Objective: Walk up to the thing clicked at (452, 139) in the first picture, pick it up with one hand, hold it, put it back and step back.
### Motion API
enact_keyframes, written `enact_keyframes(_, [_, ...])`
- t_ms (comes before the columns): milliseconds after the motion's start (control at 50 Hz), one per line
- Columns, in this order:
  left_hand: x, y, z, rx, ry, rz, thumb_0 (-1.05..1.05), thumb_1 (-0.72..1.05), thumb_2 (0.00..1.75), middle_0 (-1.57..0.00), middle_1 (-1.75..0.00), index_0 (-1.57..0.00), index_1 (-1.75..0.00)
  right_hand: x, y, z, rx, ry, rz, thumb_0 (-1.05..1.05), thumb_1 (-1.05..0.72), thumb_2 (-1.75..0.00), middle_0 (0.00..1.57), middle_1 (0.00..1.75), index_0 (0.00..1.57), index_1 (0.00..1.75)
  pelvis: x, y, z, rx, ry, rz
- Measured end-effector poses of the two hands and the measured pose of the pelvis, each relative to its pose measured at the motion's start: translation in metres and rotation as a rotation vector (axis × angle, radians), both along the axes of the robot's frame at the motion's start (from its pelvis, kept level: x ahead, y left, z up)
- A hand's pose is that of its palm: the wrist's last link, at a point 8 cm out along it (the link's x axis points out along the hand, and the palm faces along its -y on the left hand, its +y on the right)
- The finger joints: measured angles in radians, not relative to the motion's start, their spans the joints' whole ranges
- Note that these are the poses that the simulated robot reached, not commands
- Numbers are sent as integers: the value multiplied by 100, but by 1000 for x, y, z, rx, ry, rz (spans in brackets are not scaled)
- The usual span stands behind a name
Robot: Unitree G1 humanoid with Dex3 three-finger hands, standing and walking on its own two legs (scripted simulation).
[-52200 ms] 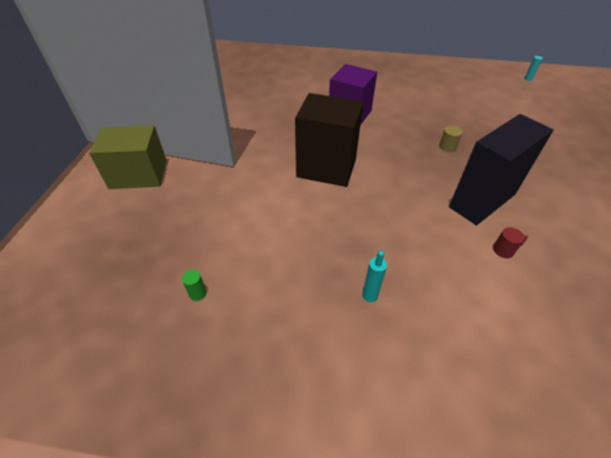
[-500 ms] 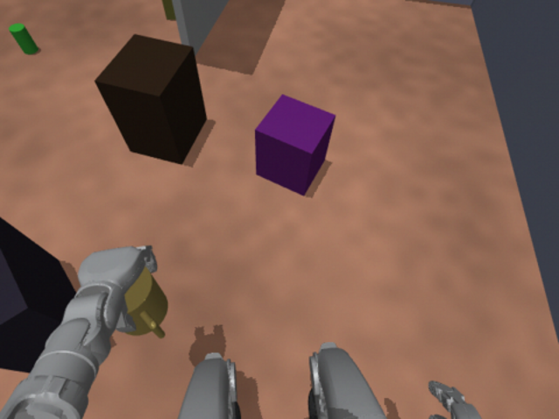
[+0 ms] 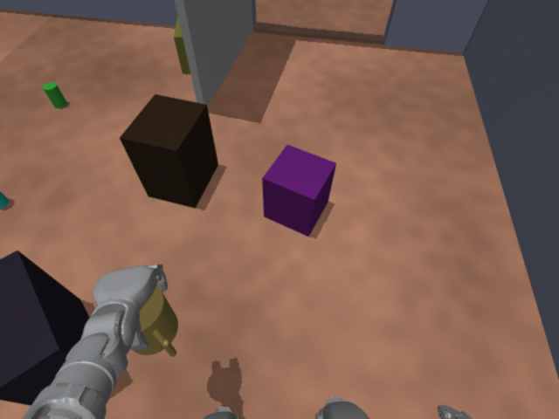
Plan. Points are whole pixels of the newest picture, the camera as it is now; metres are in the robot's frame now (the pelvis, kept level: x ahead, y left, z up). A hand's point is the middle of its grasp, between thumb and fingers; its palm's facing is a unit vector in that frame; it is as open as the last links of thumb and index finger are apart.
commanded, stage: lift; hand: left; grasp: from above
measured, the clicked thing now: (149, 324) +0.31 +0.22 -0.14
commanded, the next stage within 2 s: hold in 0.04 s
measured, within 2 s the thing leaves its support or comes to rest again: neither
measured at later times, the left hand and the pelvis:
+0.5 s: hand (126, 300) +0.32 +0.23 -0.05, palm faces -0.47 -0.07 -0.88, open 11.3 cm; pelvis +0.02 +0.00 +0.03, yaw +0 degrees
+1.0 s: hand (121, 313) +0.29 +0.22 -0.03, palm faces -0.47 -0.06 -0.88, open 11.3 cm; pelvis +0.00 +0.00 +0.03, yaw +0 degrees
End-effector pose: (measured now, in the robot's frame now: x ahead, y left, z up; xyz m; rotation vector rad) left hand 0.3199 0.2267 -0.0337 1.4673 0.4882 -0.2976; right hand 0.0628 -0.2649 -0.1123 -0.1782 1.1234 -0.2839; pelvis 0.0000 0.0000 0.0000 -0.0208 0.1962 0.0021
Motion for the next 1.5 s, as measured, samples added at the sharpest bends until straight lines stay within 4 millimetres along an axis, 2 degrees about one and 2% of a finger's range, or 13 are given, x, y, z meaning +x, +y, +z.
enact_keyframes(220, [-6,-2,16,0,-1,-38,-1,-27,74,-50,-79,-59,-77,23,0,16,4,-28,10,1,-90,-89,20,30,20,30,12,1,15,6,-38,-1])
enact_keyframes(500, [4,2,44,14,-15,-28,-1,-27,74,-50,-79,-59,-77,44,-6,31,6,-85,16,1,-90,-89,20,30,20,30,19,-1,26,9,-83,-2])
enact_keyframes(1240, [-33,-8,69,4,-1,-69,-1,-26,73,-49,-80,-58,-77,49,0,44,33,-179,60,1,-91,-90,20,30,20,30,-4,-3,36,16,-166,-10])
enact_keyframes(1500, [-34,-7,81,11,-27,-60,-1,-26,73,-49,-80,-58,-77,59,3,48,37,-208,79,1,-92,-90,20,30,20,30,-7,-5,38,17,-183,-6])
